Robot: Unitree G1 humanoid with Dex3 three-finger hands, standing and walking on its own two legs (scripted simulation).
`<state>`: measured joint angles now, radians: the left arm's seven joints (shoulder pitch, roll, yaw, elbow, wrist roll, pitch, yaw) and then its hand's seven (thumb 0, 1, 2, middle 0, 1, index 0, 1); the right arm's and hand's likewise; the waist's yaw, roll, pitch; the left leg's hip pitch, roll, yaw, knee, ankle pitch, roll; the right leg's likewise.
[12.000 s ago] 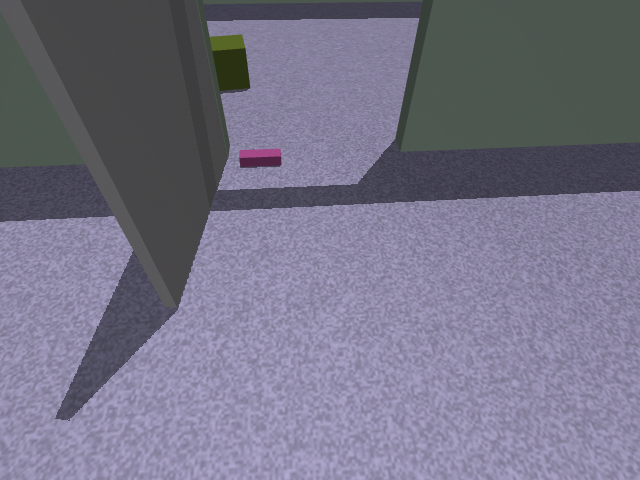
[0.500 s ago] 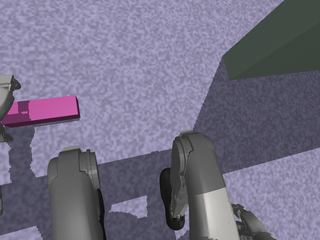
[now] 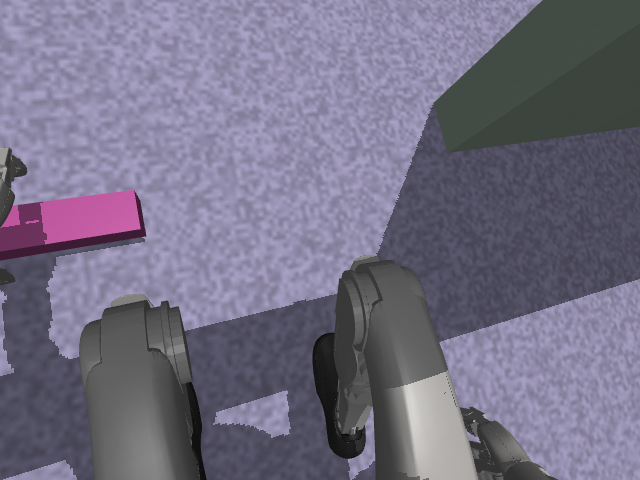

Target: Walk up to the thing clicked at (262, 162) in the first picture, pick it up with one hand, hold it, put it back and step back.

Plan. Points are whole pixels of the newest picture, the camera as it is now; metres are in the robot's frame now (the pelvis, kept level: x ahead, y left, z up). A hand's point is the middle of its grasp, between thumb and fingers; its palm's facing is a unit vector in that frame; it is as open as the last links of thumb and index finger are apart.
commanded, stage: rise first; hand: left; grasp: from above
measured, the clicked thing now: (68, 224) +0.45 +0.28 -0.29
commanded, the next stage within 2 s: approach in 1.38 s
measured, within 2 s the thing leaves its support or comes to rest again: neither
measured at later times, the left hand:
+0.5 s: hand out of the picture +0.41 +0.32 -0.17, palm faces -0.45 -0.07 -0.89, open 14.0 cm
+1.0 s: hand (1, 236) +0.41 +0.32 -0.17, palm faces -0.45 -0.07 -0.89, open 13.8 cm
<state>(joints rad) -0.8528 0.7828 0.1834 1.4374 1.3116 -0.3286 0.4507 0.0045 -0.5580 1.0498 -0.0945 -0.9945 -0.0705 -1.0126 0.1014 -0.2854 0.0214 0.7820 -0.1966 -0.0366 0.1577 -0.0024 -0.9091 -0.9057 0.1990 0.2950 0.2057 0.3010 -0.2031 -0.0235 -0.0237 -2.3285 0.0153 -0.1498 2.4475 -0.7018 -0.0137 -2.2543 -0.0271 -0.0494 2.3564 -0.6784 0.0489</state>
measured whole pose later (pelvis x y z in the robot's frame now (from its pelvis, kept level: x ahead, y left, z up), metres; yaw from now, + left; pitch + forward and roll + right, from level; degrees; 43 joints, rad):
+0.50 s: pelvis +0.00 +0.00 +0.00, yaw +0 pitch +33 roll -8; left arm -0.82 0.73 0.14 1.40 1.30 -0.28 0.46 0.00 -0.54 1.04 -0.13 -0.98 -0.10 -1.00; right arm 0.10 -0.28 0.00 0.78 -0.17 -0.06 0.16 0.00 -0.91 -0.91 0.20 0.29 0.21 0.30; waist -0.20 -0.01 -0.06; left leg -2.32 0.01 -0.13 2.43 -0.70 -0.01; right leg -2.25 -0.03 -0.04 2.34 -0.68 0.05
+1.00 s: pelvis +0.00 +0.00 +0.00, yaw +1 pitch +32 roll -7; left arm -0.85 0.74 0.15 1.44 1.32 -0.30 0.46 0.00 -0.49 1.00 -0.15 -0.99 -0.13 -1.00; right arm 0.12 -0.28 0.01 0.79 -0.18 -0.06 0.17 0.00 -0.91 -0.91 0.20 0.29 0.21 0.30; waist -0.21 -0.01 -0.05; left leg -2.33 0.01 -0.14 2.44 -0.68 -0.02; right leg -2.26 -0.03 -0.04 2.36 -0.67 0.05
